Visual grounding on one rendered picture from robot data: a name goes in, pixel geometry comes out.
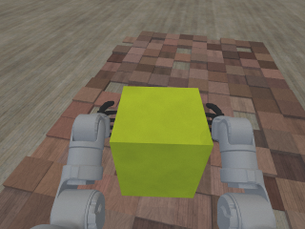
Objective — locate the robot right upper arm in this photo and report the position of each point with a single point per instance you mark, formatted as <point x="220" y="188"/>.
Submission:
<point x="244" y="211"/>

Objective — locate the robot left hand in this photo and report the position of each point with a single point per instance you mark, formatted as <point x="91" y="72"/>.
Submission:
<point x="103" y="108"/>

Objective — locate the robot right forearm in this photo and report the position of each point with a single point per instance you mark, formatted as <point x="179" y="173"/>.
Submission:
<point x="238" y="158"/>

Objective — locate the robot right hand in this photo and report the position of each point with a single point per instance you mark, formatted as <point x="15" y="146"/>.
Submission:
<point x="217" y="111"/>

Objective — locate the carton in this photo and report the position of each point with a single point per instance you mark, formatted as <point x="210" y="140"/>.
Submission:
<point x="160" y="141"/>

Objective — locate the robot left upper arm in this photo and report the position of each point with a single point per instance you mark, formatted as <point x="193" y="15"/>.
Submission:
<point x="77" y="209"/>

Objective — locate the robot left forearm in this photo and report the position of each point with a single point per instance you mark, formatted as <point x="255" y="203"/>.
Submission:
<point x="84" y="163"/>

